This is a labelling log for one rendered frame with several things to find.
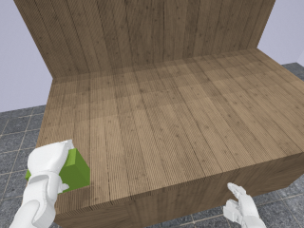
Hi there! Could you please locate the robot left forearm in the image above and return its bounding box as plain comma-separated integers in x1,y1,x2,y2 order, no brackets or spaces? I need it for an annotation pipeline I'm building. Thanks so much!
9,171,60,228

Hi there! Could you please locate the robot right forearm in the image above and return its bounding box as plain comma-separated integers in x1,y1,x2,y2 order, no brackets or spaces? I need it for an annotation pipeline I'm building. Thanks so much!
241,215,267,228

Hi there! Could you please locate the robot left hand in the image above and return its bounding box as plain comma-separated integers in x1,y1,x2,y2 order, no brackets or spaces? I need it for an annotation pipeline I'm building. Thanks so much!
28,139,74,194

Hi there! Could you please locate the robot right hand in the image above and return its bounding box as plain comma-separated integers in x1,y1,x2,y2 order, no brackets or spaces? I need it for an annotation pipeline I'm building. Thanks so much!
223,182,259,225

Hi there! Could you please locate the table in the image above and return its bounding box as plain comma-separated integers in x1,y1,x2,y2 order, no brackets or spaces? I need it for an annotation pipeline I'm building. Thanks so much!
13,0,304,228

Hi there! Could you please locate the sponge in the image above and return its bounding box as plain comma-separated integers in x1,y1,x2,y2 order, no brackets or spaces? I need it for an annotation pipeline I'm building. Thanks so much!
25,148,90,195

